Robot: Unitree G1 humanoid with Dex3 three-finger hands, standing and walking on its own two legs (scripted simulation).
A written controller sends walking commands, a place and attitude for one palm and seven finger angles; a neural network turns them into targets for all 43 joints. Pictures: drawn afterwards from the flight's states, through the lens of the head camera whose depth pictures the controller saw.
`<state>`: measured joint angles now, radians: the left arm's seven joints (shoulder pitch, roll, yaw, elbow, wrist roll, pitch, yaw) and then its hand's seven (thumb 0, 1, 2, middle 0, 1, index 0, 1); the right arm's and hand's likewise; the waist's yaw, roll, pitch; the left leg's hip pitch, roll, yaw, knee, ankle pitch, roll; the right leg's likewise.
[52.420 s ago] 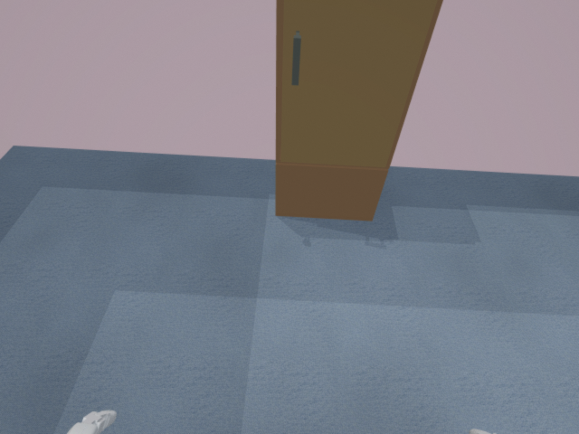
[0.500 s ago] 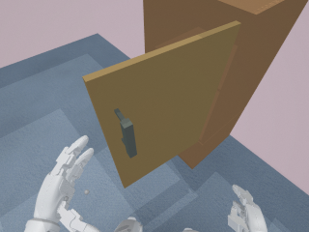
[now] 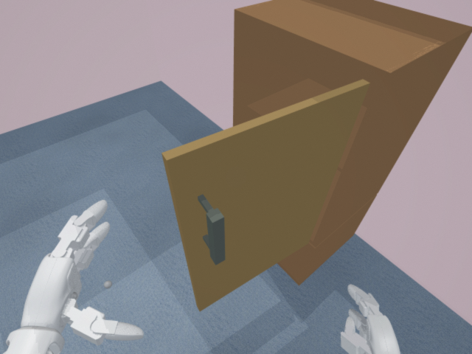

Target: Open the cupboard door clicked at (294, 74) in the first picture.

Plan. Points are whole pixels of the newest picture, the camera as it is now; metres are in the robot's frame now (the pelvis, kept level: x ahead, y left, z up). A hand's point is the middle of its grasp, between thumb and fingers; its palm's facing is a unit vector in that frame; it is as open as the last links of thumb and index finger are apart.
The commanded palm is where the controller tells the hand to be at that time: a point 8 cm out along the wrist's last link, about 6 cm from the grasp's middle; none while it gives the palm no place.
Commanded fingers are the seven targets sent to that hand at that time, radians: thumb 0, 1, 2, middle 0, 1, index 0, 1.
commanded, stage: draw the hand back to the body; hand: left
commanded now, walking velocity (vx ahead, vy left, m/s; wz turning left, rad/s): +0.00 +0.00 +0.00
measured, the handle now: (210, 230) +0.32 +0.08 +0.04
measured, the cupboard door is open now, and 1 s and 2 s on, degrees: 83 83 83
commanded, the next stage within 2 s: step back with the hand held close in 0.98 s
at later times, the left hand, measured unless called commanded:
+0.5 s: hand (64, 230) +0.22 +0.24 +0.17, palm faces +0.38 -0.83 -0.42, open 10.3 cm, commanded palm +0.17 +0.28 +0.20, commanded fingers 0.00 0.76 0.84 -0.19 -0.30 -0.19 -0.30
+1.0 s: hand (69, 228) +0.21 +0.22 +0.19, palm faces +0.43 -0.81 -0.41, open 7.4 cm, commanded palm +0.17 +0.26 +0.21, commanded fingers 0.00 0.90 0.90 -0.20 -0.30 -0.20 -0.30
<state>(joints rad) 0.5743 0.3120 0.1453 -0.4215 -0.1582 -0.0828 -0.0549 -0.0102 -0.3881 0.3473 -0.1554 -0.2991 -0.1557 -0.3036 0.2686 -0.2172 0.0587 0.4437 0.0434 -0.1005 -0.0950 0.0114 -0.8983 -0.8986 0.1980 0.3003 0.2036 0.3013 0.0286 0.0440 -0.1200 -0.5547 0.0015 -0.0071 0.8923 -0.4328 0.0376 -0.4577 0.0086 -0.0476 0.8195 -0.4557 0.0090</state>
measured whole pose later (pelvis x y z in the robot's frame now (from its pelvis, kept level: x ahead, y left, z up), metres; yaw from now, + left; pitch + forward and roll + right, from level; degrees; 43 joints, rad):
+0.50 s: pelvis +0.03 -0.01 +0.04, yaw -1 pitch -1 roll -1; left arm 0.53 0.35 0.28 -0.45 -0.06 -0.02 0.12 0.00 0.43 0.70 -0.19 -0.30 -0.19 -0.30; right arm 0.22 -0.22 0.06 0.57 0.01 -0.09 -0.09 0.01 -0.90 -0.90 0.20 0.30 0.20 0.30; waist 0.06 0.05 -0.03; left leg -0.20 -0.02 0.02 0.53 -0.31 0.03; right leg -0.13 -0.01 -0.02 0.48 -0.34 0.01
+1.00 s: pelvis +0.02 -0.04 +0.04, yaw -1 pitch -4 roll +0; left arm 0.49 0.34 0.32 -0.41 -0.07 -0.05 0.11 0.02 0.89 0.90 -0.21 -0.30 -0.21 -0.30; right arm 0.19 -0.23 0.02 0.62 0.01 -0.08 -0.09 0.01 -0.90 -0.90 0.20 0.30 0.20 0.30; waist 0.07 0.06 0.01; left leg -0.12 0.02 0.00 0.44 -0.26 -0.01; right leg -0.05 0.03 -0.03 0.40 -0.29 -0.03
